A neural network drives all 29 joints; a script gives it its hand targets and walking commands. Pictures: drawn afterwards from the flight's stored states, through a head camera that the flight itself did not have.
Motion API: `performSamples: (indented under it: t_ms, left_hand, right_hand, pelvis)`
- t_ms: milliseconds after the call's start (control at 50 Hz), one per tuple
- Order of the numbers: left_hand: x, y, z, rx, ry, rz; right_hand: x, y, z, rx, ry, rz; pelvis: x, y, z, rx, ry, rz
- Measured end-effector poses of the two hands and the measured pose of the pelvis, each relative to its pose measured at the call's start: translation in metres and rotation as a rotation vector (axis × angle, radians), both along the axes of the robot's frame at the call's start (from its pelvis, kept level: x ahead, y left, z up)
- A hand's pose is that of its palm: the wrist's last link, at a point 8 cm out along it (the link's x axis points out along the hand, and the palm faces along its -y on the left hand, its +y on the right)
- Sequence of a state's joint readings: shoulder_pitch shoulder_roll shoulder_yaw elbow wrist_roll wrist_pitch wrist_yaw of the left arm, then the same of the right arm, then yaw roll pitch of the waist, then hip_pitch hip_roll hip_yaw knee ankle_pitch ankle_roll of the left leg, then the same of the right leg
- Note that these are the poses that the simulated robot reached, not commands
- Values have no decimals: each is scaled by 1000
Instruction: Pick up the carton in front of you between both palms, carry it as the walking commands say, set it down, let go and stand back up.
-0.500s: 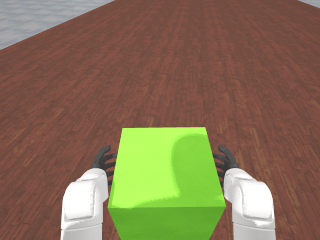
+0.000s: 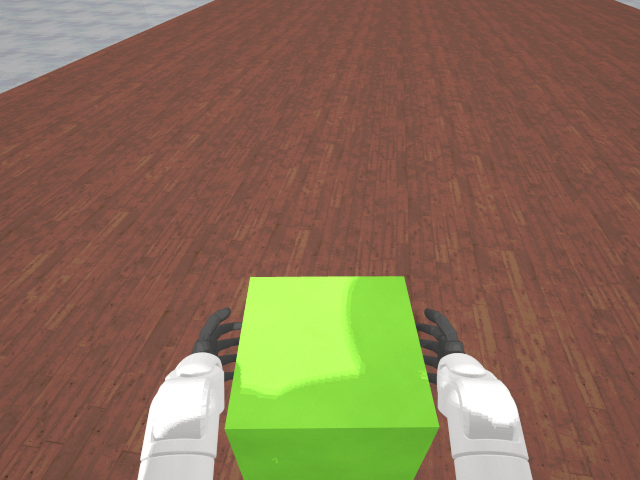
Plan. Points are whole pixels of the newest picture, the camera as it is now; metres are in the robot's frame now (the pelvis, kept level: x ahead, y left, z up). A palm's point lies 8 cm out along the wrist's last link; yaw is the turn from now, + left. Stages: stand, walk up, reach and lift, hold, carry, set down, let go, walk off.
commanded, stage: carry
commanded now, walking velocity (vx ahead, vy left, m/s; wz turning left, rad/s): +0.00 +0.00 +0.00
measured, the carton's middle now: (327, 391) +0.28 +0.00 -0.03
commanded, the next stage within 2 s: hold in 1.14 s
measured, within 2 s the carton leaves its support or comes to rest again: neither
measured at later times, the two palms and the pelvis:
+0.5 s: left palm (196, 386) +0.25 +0.16 +0.05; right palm (448, 386) +0.25 -0.14 +0.05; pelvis -0.04 +0.01 +0.00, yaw +0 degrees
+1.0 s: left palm (185, 395) +0.24 +0.17 +0.05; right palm (441, 395) +0.24 -0.13 +0.05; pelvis -0.05 +0.02 +0.00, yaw +0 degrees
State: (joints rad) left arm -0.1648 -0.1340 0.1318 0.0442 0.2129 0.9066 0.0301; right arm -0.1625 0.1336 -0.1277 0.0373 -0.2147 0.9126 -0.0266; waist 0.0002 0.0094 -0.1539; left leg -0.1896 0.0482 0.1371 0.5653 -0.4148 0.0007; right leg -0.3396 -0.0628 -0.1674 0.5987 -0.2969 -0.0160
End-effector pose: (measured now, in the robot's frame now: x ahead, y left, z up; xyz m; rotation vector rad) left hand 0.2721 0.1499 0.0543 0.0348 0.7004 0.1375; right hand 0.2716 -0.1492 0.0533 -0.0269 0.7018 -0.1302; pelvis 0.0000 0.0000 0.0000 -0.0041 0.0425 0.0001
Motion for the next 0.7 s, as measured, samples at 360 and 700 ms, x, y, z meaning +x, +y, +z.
performSamples:
  t_ms: [360, 700]
  left_hand:
    - [-11, 5, -3, 5, -71, -4]
    - [-30, 13, -5, 5, -45, -3]
  right_hand:
    - [-12, 5, -3, -10, -71, 4]
    - [-30, 13, -4, -13, -45, 7]
  pelvis:
    - [-37, 5, 4, 4, -15, -1]
    - [-50, 13, 4, 4, -18, 1]
